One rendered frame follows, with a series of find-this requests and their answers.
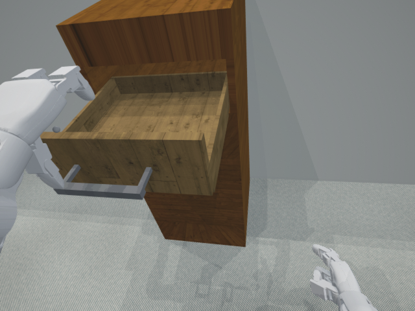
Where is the right robot hand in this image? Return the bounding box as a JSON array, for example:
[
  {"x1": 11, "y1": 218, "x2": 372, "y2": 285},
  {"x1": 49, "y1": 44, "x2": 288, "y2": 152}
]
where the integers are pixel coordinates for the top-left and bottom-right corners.
[{"x1": 310, "y1": 244, "x2": 361, "y2": 304}]

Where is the left robot forearm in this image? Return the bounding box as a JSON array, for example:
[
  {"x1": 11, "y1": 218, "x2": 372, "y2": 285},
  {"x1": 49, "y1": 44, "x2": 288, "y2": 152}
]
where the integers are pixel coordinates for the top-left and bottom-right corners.
[{"x1": 0, "y1": 130, "x2": 33, "y2": 253}]

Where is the left robot hand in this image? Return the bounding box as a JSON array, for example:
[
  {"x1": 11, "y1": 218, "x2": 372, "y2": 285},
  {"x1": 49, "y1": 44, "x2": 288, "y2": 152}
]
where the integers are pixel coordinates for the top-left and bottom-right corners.
[{"x1": 0, "y1": 66, "x2": 95, "y2": 189}]

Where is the cabinet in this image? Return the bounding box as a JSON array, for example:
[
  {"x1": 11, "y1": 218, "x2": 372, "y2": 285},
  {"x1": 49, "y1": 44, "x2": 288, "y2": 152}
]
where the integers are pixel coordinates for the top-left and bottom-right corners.
[{"x1": 56, "y1": 0, "x2": 250, "y2": 247}]

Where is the right robot forearm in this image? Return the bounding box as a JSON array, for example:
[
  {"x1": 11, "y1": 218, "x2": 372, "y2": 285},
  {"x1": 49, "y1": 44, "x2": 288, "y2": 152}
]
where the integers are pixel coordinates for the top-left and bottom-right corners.
[{"x1": 338, "y1": 291, "x2": 378, "y2": 311}]

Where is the handle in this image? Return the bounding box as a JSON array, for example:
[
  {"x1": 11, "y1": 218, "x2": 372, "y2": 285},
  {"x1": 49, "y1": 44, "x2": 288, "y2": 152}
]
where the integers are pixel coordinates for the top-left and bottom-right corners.
[{"x1": 53, "y1": 165, "x2": 152, "y2": 200}]

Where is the drawer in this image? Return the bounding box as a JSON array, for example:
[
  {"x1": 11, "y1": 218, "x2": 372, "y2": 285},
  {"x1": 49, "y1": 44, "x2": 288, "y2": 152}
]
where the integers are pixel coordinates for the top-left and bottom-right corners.
[{"x1": 40, "y1": 71, "x2": 230, "y2": 196}]

